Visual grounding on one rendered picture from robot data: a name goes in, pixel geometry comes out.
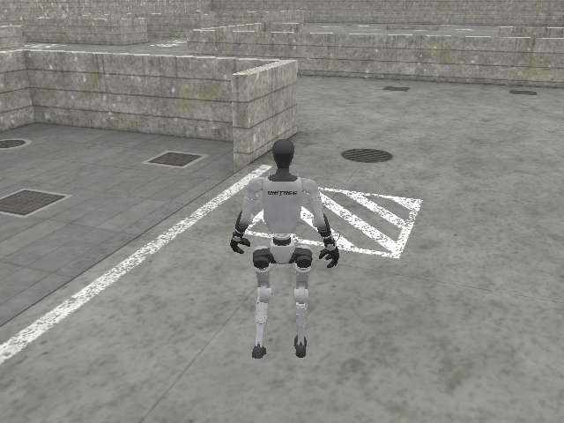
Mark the robot left upper arm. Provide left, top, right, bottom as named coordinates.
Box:
left=239, top=177, right=264, bottom=225

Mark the robot right upper arm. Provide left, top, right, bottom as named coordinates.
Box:
left=301, top=178, right=326, bottom=227

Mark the right robot hand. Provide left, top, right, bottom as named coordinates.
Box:
left=319, top=247, right=339, bottom=268

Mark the robot torso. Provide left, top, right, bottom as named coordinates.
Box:
left=262, top=173, right=303, bottom=264

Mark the left robot forearm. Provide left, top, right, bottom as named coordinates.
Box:
left=232, top=211, right=249, bottom=241

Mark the right robot forearm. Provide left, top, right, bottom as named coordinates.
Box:
left=317, top=214, right=337, bottom=251

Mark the robot right thigh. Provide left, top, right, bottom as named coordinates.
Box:
left=293, top=245, right=313, bottom=304

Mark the left robot hand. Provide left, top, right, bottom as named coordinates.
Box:
left=230, top=238, right=250, bottom=254

